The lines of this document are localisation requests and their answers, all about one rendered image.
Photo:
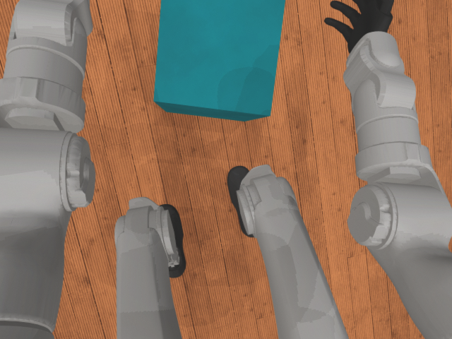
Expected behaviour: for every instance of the carton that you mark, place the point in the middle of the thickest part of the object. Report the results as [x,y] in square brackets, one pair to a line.
[218,58]

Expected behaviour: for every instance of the left robot forearm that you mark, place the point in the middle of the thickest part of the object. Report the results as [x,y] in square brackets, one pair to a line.
[45,66]

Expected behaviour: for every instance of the robot left upper arm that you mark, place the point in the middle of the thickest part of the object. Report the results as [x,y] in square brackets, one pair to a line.
[44,176]

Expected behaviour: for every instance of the robot right upper arm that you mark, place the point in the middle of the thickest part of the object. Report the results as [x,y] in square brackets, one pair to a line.
[407,229]

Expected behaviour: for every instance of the right robot thigh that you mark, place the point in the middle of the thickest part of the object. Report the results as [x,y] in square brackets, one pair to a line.
[302,299]

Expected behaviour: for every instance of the right robot forearm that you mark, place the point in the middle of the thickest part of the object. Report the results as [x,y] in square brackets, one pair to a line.
[386,122]

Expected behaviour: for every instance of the robot right hand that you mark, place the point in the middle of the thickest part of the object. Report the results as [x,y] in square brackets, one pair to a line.
[375,16]

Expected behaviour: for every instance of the robot right shin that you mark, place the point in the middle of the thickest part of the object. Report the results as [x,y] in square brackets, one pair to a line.
[264,170]

